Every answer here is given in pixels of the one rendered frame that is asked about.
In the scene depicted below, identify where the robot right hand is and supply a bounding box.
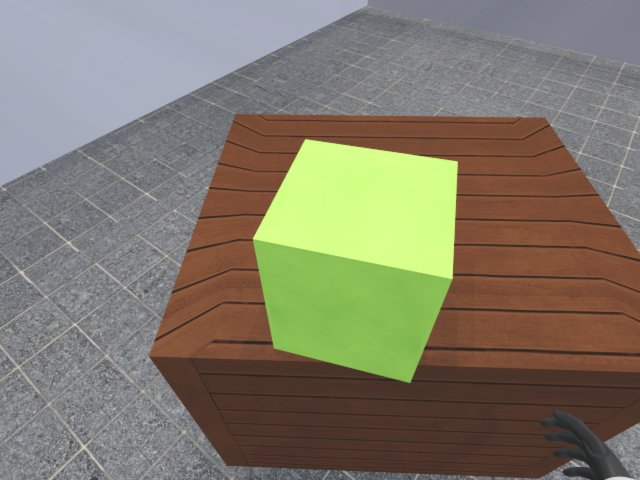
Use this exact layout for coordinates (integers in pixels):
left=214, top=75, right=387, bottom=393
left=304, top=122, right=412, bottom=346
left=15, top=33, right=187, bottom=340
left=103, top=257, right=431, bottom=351
left=540, top=410, right=632, bottom=480

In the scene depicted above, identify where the carton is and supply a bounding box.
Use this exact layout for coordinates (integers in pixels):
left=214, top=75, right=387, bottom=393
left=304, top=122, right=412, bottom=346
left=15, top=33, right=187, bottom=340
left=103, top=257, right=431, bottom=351
left=253, top=139, right=458, bottom=383

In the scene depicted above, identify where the pedestal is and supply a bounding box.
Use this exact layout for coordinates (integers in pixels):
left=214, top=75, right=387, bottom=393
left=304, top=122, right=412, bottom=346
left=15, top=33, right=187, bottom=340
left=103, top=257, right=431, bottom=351
left=149, top=114, right=640, bottom=479

